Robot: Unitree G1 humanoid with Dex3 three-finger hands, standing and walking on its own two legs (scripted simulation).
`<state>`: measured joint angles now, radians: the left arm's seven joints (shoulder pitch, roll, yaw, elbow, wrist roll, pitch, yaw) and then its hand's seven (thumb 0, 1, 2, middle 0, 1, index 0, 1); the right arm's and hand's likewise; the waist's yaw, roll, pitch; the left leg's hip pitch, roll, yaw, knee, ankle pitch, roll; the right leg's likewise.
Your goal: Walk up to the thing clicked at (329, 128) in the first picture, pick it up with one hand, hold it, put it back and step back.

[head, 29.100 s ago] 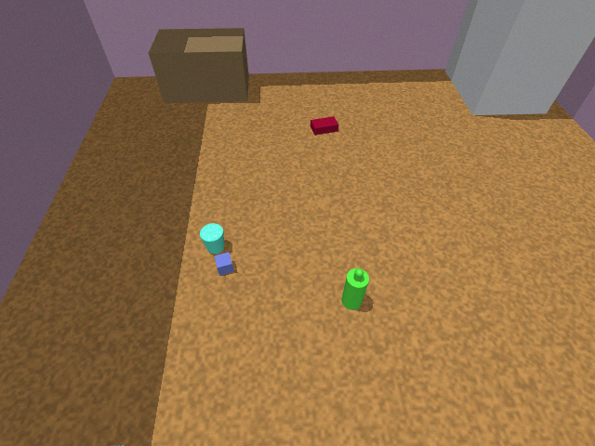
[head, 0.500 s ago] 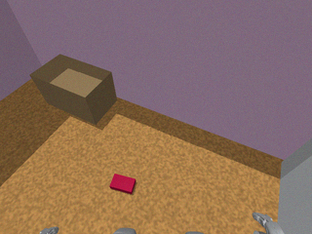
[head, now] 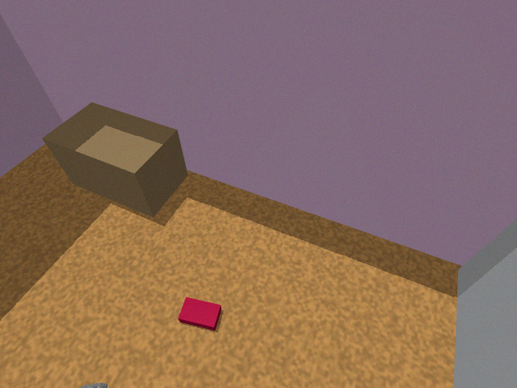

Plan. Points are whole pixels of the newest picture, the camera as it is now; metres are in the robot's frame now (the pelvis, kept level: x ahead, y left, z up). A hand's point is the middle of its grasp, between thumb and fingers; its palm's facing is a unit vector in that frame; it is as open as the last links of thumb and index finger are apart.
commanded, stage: stand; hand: left
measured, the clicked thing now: (200, 313) +0.47 +0.23 -0.76
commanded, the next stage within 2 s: rise first in 2.00 s
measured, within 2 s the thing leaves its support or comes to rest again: neither
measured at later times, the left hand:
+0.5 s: hand out of the picture +0.08 +0.25 -0.15, palm faces -0.02 -0.94 -0.34, open 7.4 cm
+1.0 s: hand out of the picture +0.08 +0.25 -0.15, palm faces -0.02 -0.94 -0.34, open 7.4 cm
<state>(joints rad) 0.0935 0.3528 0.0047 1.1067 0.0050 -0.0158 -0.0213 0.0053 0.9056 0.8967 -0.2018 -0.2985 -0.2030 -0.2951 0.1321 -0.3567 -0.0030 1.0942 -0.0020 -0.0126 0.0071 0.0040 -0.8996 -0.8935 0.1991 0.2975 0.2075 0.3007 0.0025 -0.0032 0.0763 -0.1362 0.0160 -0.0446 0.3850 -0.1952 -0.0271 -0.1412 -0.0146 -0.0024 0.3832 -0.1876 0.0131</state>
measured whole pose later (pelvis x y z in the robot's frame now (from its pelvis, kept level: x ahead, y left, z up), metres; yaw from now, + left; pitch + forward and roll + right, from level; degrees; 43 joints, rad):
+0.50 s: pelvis +0.01 +0.00 +0.00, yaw +0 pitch -2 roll +0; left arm 0.09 0.36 0.00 1.15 0.01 -0.01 -0.01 0.00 0.91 0.90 -0.20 -0.30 -0.20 -0.29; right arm 0.08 -0.35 0.00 1.13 0.00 -0.01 0.01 0.00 -0.90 -0.89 0.20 0.30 0.21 0.30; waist 0.01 0.01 0.07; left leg -0.12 0.02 -0.04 0.33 -0.17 -0.03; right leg -0.13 -0.01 0.00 0.34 -0.17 0.01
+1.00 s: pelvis +0.00 +0.00 +0.00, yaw +0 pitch -3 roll +0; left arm 0.10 0.35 0.00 1.14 0.01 -0.01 -0.01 0.00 0.91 0.90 -0.20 -0.30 -0.20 -0.30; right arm 0.11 -0.35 0.00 1.14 0.00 0.00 0.01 0.00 -0.90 -0.89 0.20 0.30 0.21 0.30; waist 0.01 0.01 0.06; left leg -0.11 0.02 -0.04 0.32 -0.17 -0.03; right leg -0.12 -0.01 0.00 0.33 -0.16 0.01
